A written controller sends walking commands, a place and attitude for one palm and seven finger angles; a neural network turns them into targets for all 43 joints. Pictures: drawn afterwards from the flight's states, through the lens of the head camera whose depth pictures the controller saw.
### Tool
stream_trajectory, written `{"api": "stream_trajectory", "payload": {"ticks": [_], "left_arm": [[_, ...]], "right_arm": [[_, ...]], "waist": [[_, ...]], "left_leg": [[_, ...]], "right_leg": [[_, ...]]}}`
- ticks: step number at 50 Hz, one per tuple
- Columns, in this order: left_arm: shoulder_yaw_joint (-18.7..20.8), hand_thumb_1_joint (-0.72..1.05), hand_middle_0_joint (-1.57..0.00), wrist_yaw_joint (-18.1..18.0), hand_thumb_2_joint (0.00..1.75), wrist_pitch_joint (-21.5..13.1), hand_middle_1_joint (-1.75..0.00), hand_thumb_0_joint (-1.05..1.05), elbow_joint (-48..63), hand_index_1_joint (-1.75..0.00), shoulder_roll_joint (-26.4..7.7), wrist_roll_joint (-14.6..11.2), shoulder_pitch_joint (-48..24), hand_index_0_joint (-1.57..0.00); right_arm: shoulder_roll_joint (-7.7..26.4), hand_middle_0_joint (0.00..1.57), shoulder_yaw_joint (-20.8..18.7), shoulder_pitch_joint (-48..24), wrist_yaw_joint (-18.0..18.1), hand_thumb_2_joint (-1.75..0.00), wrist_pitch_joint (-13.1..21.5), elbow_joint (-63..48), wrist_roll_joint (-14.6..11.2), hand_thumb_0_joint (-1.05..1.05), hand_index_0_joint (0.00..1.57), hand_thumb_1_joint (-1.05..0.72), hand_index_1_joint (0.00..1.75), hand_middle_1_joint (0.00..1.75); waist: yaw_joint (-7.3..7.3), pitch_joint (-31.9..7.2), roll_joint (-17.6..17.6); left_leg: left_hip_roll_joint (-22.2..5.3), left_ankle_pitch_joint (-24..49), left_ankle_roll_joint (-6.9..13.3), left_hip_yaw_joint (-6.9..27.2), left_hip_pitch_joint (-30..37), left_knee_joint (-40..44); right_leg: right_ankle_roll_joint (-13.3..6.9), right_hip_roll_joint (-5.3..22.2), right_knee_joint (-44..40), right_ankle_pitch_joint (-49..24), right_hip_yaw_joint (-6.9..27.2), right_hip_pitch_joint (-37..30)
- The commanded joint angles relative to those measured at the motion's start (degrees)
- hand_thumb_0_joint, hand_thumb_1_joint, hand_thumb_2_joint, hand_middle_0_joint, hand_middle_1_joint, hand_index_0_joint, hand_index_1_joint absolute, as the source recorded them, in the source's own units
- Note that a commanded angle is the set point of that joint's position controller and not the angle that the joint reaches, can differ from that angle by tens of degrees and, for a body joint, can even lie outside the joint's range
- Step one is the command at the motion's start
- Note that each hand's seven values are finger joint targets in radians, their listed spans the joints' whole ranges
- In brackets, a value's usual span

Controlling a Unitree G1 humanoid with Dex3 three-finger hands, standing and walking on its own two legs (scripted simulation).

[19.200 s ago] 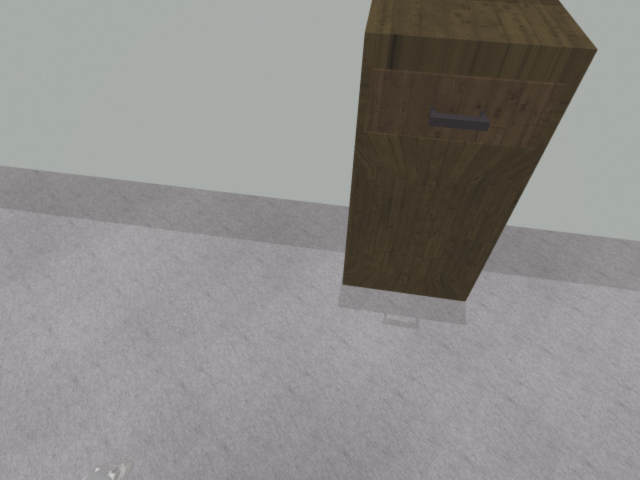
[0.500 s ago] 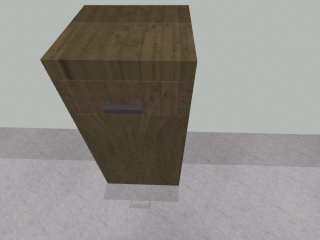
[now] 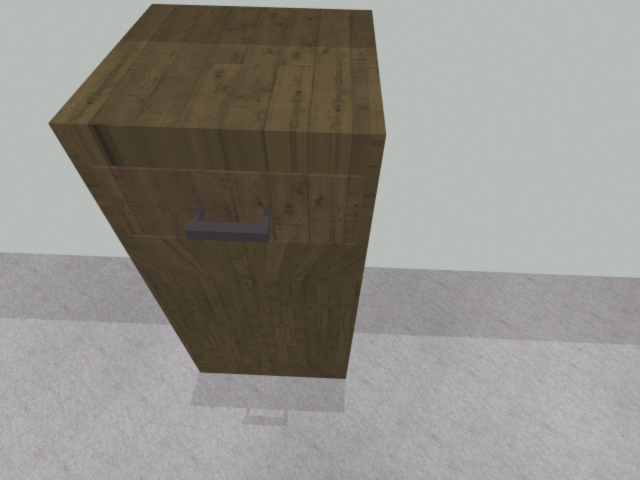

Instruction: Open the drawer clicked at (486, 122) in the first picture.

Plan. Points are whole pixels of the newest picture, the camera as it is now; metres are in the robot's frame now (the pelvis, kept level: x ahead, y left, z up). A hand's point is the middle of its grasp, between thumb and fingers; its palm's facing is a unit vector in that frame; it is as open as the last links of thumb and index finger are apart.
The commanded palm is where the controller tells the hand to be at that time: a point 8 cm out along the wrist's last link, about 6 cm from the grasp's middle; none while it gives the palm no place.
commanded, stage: come to a stop and stand still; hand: left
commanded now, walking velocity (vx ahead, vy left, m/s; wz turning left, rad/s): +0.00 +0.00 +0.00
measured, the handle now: (230, 222) +0.49 +0.18 +0.00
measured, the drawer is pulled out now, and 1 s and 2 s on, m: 0.00 0.00 0.00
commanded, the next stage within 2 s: look again from close up in 1.26 s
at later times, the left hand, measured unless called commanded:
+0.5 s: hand out of the picture +0.00 +0.15 -0.17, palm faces +0.03 -0.98 -0.20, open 7.3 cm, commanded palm none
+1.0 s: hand out of the picture -0.04 +0.12 -0.17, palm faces +0.05 -0.99 -0.17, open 7.3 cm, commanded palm none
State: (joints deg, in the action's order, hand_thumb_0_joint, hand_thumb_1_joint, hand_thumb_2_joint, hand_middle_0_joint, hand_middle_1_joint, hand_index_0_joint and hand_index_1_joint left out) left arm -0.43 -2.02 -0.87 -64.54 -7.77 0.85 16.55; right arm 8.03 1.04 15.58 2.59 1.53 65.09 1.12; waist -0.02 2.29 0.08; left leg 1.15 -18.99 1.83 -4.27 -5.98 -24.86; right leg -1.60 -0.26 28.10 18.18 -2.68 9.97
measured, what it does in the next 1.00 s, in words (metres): stands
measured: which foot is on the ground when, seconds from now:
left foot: down 0.00-1.00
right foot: down 0.00-1.00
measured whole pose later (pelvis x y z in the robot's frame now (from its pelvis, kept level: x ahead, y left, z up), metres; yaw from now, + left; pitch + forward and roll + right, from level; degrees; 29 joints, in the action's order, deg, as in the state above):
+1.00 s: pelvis -0.02 -0.04 +0.00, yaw +1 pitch -1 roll +1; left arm -0.5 -1.9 -1.2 -64.7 -6.9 0.6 18.0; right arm 6.0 1.0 16.8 2.4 0.8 66.6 1.0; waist -0.3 2.0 0.3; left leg -1.8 -16.3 -1.3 -2.9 -6.0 -23.0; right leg -4.8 -3.2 24.5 15.2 -4.2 9.0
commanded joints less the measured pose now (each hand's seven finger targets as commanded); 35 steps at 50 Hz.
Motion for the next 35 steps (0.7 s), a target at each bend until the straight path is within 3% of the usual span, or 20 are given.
{"api": "stream_trajectory", "payload": {"ticks": [1, 26, 30, 35], "left_arm": [[0.78, 0.90, -0.20, -0.48, 0.90, -0.63, -0.30, 0.00, 1.32, -0.30, -5.03, -0.20, 4.25, -0.20], [1.09, 0.90, -0.20, -0.57, 0.90, -0.99, -0.30, 0.00, 1.48, -0.30, -5.66, -0.36, 4.68, -0.20], [0.97, 0.90, -0.20, -0.51, 0.90, -0.86, -0.30, 0.00, 1.38, -0.30, -5.35, -0.35, 4.74, -0.20], [0.88, 0.90, -0.20, -0.41, 0.90, -0.89, -0.30, 0.00, 1.24, -0.30, -5.12, -0.34, 5.05, -0.20]], "right_arm": [[4.66, 0.20, -0.53, 5.21, 0.32, -0.90, 0.49, -0.60, -0.30, 0.00, 0.20, -0.90, 0.30, 0.30], [3.57, 0.20, -0.51, 5.46, 0.30, -0.90, 0.14, 0.49, -0.40, 0.00, 0.20, -0.90, 0.30, 0.30], [3.08, 0.20, -0.46, 5.20, 0.29, -0.90, -0.08, 0.70, -0.43, 0.00, 0.20, -0.90, 0.30, 0.30], [3.20, 0.20, -0.50, 5.39, 0.24, -0.90, -0.10, 0.63, -0.39, 0.00, 0.20, -0.90, 0.30, 0.30]], "waist": [[0.05, 0.02, -0.78], [-0.25, -0.11, 0.70], [-0.27, 2.08, 0.30], [-0.22, 1.95, -0.38]], "left_leg": [[-7.52, 23.86, 0.90, 5.14, -0.79, 2.44], [-7.30, 17.80, -0.30, 4.52, -1.46, 3.46], [-7.31, 14.82, -0.37, 4.77, -2.05, 4.37], [-7.36, 13.90, -0.44, 4.76, -1.80, 4.65]], "right_leg": [[-1.55, 6.69, -2.49, -24.32, 5.19, -1.61], [-1.88, 7.42, -5.26, -28.08, 6.18, -3.88], [-1.95, 7.02, -6.55, -23.49, 6.62, -2.14], [-1.95, 6.77, -7.27, -21.17, 6.88, -1.50]]}}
